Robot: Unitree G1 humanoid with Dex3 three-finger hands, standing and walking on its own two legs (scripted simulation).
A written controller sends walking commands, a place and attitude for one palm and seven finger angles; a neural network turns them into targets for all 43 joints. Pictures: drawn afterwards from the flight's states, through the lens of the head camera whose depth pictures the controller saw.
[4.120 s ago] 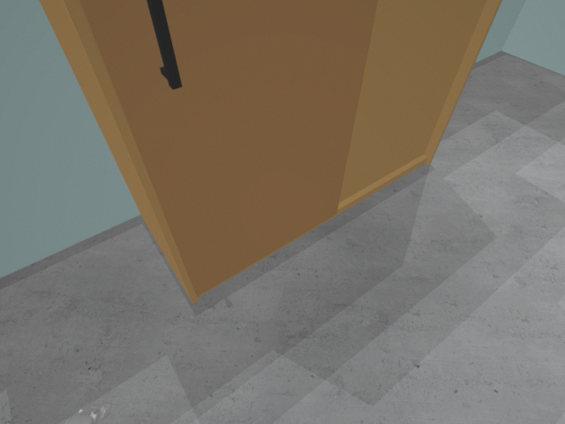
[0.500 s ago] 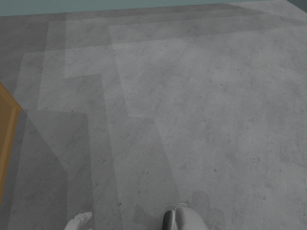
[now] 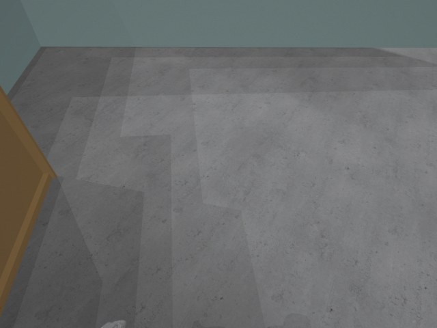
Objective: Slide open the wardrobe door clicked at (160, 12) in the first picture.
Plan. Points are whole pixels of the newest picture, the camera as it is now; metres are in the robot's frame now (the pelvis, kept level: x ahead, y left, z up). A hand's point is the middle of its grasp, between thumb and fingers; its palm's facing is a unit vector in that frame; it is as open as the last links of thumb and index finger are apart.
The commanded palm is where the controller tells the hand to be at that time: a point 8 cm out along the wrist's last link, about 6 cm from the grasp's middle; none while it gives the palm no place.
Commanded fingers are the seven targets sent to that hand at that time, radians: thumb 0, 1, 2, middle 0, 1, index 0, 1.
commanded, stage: turn to face it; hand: left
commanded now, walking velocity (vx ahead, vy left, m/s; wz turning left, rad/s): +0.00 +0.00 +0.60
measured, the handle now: out of the picture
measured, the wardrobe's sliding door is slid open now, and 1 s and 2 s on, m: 0.00 0.00 0.00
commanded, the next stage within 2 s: none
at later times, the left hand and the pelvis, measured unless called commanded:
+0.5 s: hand out of the picture +0.08 +0.19 -0.14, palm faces +0.28 -0.92 -0.29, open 7.4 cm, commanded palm none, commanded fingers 0.00 0.90 0.90 -0.20 -0.30 -0.20 -0.30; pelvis +0.02 -0.04 +0.00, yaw +16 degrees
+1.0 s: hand out of the picture -0.09 +0.19 -0.17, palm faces +0.59 -0.75 -0.28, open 7.4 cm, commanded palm none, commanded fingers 0.00 0.90 0.90 -0.20 -0.30 -0.20 -0.30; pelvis +0.00 -0.02 +0.00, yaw +36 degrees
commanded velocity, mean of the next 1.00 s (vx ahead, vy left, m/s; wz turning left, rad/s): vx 0.00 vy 0.00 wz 0.60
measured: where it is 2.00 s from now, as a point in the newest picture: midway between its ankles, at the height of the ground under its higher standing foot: outside the picture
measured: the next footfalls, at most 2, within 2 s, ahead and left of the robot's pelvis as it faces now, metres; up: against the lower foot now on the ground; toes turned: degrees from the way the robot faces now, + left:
left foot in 0.02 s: +0.08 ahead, +0.11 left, +0.00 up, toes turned +9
right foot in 0.48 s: +0.09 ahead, -0.15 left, +0.00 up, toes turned +13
